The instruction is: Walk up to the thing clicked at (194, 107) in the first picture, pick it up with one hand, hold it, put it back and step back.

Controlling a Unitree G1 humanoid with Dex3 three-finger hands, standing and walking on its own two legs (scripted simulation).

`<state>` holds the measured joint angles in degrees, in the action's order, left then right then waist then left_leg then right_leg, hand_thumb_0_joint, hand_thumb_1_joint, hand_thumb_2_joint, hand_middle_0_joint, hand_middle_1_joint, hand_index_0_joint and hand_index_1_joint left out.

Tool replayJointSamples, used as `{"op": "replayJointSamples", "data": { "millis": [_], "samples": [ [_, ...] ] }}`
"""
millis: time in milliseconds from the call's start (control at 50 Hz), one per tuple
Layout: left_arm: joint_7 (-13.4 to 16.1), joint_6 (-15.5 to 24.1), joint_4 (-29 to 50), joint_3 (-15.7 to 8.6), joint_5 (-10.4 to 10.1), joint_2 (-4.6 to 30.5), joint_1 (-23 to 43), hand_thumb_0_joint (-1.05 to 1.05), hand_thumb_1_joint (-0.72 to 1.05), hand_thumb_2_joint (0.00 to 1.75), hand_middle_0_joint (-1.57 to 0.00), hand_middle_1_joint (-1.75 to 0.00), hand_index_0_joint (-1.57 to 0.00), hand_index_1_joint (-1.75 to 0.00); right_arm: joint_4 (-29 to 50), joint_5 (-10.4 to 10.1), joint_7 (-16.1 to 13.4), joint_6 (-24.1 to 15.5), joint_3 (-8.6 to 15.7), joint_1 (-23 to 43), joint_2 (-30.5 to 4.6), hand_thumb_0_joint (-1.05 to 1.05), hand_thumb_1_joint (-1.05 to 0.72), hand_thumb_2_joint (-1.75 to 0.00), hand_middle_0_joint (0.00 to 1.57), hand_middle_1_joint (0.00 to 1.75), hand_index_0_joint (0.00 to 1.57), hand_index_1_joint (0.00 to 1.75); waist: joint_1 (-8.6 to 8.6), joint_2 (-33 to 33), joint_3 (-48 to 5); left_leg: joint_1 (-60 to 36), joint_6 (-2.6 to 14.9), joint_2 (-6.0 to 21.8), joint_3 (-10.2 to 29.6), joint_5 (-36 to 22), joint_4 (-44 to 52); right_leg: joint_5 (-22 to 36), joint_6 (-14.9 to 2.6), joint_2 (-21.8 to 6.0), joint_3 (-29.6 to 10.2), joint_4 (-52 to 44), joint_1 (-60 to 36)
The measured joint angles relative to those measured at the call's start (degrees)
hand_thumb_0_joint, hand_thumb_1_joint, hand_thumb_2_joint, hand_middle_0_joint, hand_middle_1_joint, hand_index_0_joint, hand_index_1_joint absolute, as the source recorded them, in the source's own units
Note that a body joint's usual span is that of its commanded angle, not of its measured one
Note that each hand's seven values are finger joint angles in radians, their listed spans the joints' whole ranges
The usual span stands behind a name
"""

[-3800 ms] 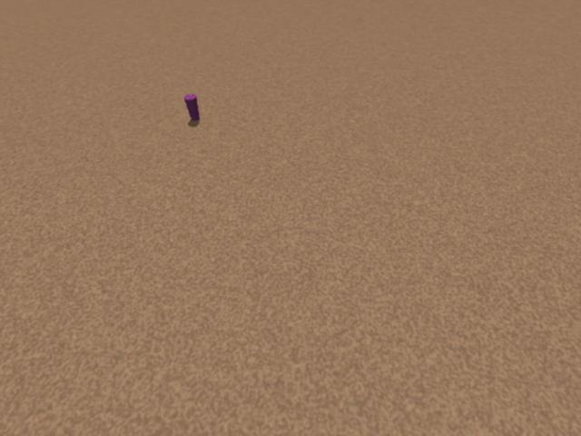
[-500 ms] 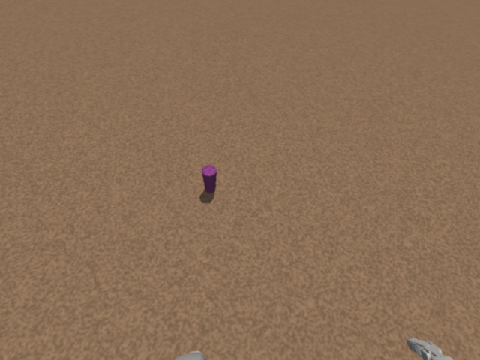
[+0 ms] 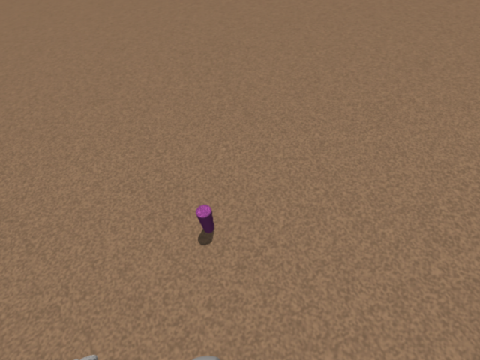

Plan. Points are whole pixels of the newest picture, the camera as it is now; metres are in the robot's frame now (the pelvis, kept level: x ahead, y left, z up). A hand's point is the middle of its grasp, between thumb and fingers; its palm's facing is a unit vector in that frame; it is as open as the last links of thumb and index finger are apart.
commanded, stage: walk up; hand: left
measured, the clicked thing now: (206, 220) +0.81 +0.26 -0.69
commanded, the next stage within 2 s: none
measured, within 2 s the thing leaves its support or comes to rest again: neither
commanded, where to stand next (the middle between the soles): +0.47 +0.04 m, yaw +1 degrees
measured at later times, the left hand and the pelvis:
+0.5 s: hand (107, 326) +0.22 +0.31 -0.15, palm faces -0.04 -0.94 -0.33, open 7.4 cm; pelvis +0.18 +0.04 +0.00, yaw +0 degrees
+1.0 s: hand (132, 251) +0.37 +0.29 -0.12, palm faces -0.01 -0.91 -0.42, open 7.4 cm; pelvis +0.33 +0.01 +0.00, yaw +0 degrees
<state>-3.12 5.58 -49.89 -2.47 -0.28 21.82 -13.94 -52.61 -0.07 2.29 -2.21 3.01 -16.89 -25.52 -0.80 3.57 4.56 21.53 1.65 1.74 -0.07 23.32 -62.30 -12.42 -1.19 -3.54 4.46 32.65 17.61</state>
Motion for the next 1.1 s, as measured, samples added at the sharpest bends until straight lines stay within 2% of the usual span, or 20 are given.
{"op": "replayJointSamples", "data": {
  "millis": [40,120,240,280,300,320,340,380,420,560,660,700,720,740,780,820,880,1000,1080,1100],
  "samples": [
    [0.2,0.0,0.2,0.3,0.0,-0.2,-1.1,0.01,0.91,0.90,-0.20,-0.30,-0.21,-0.30,0.4,0.2,0.5,-0.1,0.1,0.6,0.1,0.01,-0.91,-0.90,0.21,0.30,0.20,0.30,-0.30,0.4,-0.2,3.4,-0.37,0.7,0.3,-2.6,2.0,0.2,-0.05,0.4,0.4,-2.7,-2.4],
    [0.3,-0.3,0.5,0.3,0.5,0.3,-3.2,0.01,0.91,0.90,-0.20,-0.30,-0.21,-0.30,1.0,0.9,1.5,0.1,0.4,1.6,0.6,0.00,-0.91,-0.90,0.21,0.30,0.20,0.30,-0.90,0.1,-0.4,6.8,-1.58,2.4,0.1,-6.1,12.0,-0.9,-0.20,1.0,1.1,-5.7,-6.1],
    [0.1,-0.9,0.5,-0.1,0.7,2.2,-5.7,0.01,0.90,0.90,-0.20,-0.30,-0.21,-0.30,0.8,1.4,2.5,-0.2,0.9,2.4,1.3,0.00,-0.91,-0.90,0.21,0.30,0.20,0.30,-1.90,-1.8,-0.9,4.7,-1.58,3.1,-1.6,-12.2,25.8,-6.5,1.15,0.8,2.1,-3.4,-9.8],
    [0.1,-1.3,0.2,-0.1,0.7,2.7,-6.7,0.01,0.90,0.90,-0.20,-0.30,-0.21,-0.30,1.0,1.5,2.5,-0.8,1.1,2.2,1.0,0.00,-0.91,-0.90,0.21,0.30,0.20,0.30,-1.77,-2.5,-1.5,1.8,-1.02,2.3,-2.5,-12.3,28.7,-10.1,1.87,0.2,2.1,-0.1,-10.1],
    [0.2,-1.6,0.0,-0.1,0.8,3.1,-7.0,0.01,0.90,0.90,-0.20,-0.30,-0.21,-0.30,1.1,1.6,2.2,-1.3,1.2,2.3,1.1,0.00,-0.91,-0.90,0.21,0.30,0.20,0.30,-1.53,-3.7,-1.5,1.1,-0.70,1.3,-3.1,-14.2,28.5,-12.3,1.44,-1.0,1.7,3.4,-9.5],
    [0.4,-2.0,-0.5,-0.2,0.7,3.2,-6.8,0.01,0.91,0.90,-0.20,-0.30,-0.21,-0.30,1.5,1.7,1.8,-1.8,1.4,2.6,1.3,0.00,-0.91,-0.90,0.21,0.30,0.20,0.30,-1.39,-4.8,-1.1,1.2,-0.47,0.6,-3.9,-13.2,26.6,-13.5,0.71,-1.7,0.1,9.2,-7.6],
    [0.7,-2.5,-1.2,-0.1,0.5,3.0,-6.4,0.01,0.91,0.90,-0.20,-0.30,-0.21,-0.30,2.0,1.5,1.5,-2.1,1.4,2.7,1.4,0.00,-0.91,-0.90,0.21,0.30,0.20,0.30,-0.97,-5.1,-0.9,1.1,-0.23,0.3,-4.1,-11.6,25.0,-14.4,0.04,-1.0,-1.7,15.8,-5.1],
    [1.1,-3.2,-2.1,0.4,0.4,3.1,-5.5,0.01,0.91,0.90,-0.20,-0.30,-0.21,-0.30,2.9,0.7,1.0,-2.5,1.1,2.6,2.0,0.00,-0.91,-0.90,0.21,0.30,0.20,0.30,-0.18,-5.8,-0.4,-0.4,0.07,0.1,-4.4,-10.1,25.1,-13.5,-0.73,0.9,-4.4,26.1,-0.1],
    [1.0,-3.1,-2.4,0.6,0.1,3.3,-4.7,0.01,0.91,0.90,-0.20,-0.30,-0.21,-0.30,3.3,0.5,0.6,-2.6,0.5,2.1,2.7,0.00,-0.91,-0.90,0.21,0.30,0.20,0.30,0.21,-6.9,0.0,-2.9,0.14,-0.3,-4.9,-10.1,27.6,-10.8,-0.93,1.1,-5.3,29.5,4.0],
    [-0.5,-3.2,-2.1,0.1,0.7,2.8,-3.1,0.01,0.91,0.90,-0.20,-0.30,-0.21,-0.30,3.6,0.8,0.4,-2.4,-0.2,-0.6,2.5,0.00,-0.91,-0.90,0.21,0.30,0.21,0.30,1.18,-6.8,0.3,-9.5,0.35,-0.7,-6.1,-9.2,33.6,-5.4,1.01,-2.1,-3.9,17.4,10.2],
    [-1.1,-2.8,-2.4,-0.3,0.9,2.3,-2.0,0.01,0.91,0.90,-0.20,-0.30,-0.21,-0.30,3.4,0.8,0.7,-1.6,0.2,-2.6,1.2,0.00,-0.90,-0.90,0.21,0.30,0.21,0.30,2.18,-4.6,-0.1,-12.0,-0.88,0.0,-6.1,-5.6,32.7,-0.7,0.85,-2.4,-3.1,6.1,8.0],
    [-1.0,-2.0,-2.1,-0.5,0.9,2.5,-2.0,0.01,0.91,0.90,-0.20,-0.30,-0.21,-0.30,3.2,0.7,0.7,-0.9,0.2,-3.3,0.7,0.00,-0.90,-0.90,0.21,0.30,0.21,0.30,2.23,-3.7,-0.5,-12.0,-1.64,0.7,-5.9,-2.6,29.6,1.0,0.65,-1.5,-2.5,1.4,4.8],
    [-0.6,-1.4,-2.1,-0.7,1.0,2.3,-1.8,0.01,0.91,0.90,-0.20,-0.30,-0.21,-0.30,3.1,0.7,0.6,-0.6,0.2,-3.4,0.3,0.00,-0.90,-0.90,0.21,0.30,0.21,0.30,2.09,-2.4,-0.4,-11.4,-1.32,1.9,-5.3,-0.3,26.5,2.6,0.90,-0.4,-2.0,1.1,3.9],
    [-0.2,-0.9,-1.8,-0.9,1.1,2.0,-1.5,0.01,0.91,0.90,-0.20,-0.30,-0.21,-0.30,2.8,0.7,0.4,-0.2,0.3,-3.3,0.1,0.00,-0.90,-0.90,0.21,0.30,0.21,0.30,2.01,-1.0,0.0,-9.9,-0.46,2.8,-4.0,1.2,21.4,1.5,0.93,0.6,-1.1,2.5,3.6],
    [0.3,-0.1,-0.9,-0.8,0.8,1.7,-1.5,0.01,0.91,0.90,-0.20,-0.30,-0.21,-0.30,1.8,0.8,0.0,0.8,0.1,-2.3,0.3,0.00,-0.91,-0.90,0.21,0.30,0.20,0.30,1.11,-0.6,0.1,-5.5,0.04,1.1,-1.5,4.0,9.8,-0.9,0.50,0.8,-1.0,4.3,3.1],
    [0.6,-0.1,-0.2,-0.3,0.3,1.0,-1.8,0.01,0.91,0.90,-0.20,-0.30,-0.21,-0.30,1.3,0.5,-0.1,1.1,-0.1,-1.1,0.3,0.01,-0.91,-0.90,0.21,0.30,0.20,0.30,0.43,-0.1,0.3,-1.3,0.07,-0.1,-0.5,3.2,3.0,-1.3,0.10,0.8,-0.9,2.8,1.2],
    [1.0,-0.1,0.4,0.3,0.1,0.5,-2.7,0.01,0.91,0.90,-0.20,-0.30,-0.21,-0.30,1.6,0.5,0.3,0.7,-0.1,0.4,0.2,0.01,-0.91,-0.90,0.21,0.30,0.20,0.30,-0.22,0.6,0.4,3.5,-0.38,0.6,-0.4,-0.2,3.5,-0.9,0.09,0.9,-0.5,-0.7,-1.7],
    [1.3,-0.7,0.9,0.6,0.8,1.5,-4.8,0.01,0.90,0.90,-0.20,-0.30,-0.21,-0.30,2.2,1.2,1.2,0.9,0.4,2.4,0.9,0.00,-0.91,-0.90,0.21,0.30,0.20,0.30,-1.40,-0.7,0.3,6.0,-1.64,2.6,-0.7,-6.1,16.8,-3.0,0.67,0.8,-0.4,-2.1,-4.9],
    [1.9,-2.0,0.4,1.3,0.5,2.3,-5.1,0.01,0.90,0.90,-0.20,-0.30,-0.21,-0.30,1.7,1.1,0.3,0.2,0.5,3.4,1.1,0.00,-0.91,-0.90,0.21,0.30,0.20,0.30,-1.70,-2.1,0.2,1.6,-1.12,1.6,-1.6,-13.3,26.8,-7.9,2.14,-0.2,-0.7,3.7,-4.3],
    [2.0,-2.4,0.2,1.4,0.3,2.4,-5.0,0.01,0.90,0.90,-0.20,-0.30,-0.21,-0.30,1.6,1.1,0.0,-0.2,0.6,3.5,1.1,0.00,-0.91,-0.90,0.21,0.30,0.20,0.30,-1.39,-2.5,0.0,0.8,-1.18,1.0,-1.5,-13.3,27.8,-9.8,2.10,-0.7,-0.7,6.6,-3.4]
  ]
}}
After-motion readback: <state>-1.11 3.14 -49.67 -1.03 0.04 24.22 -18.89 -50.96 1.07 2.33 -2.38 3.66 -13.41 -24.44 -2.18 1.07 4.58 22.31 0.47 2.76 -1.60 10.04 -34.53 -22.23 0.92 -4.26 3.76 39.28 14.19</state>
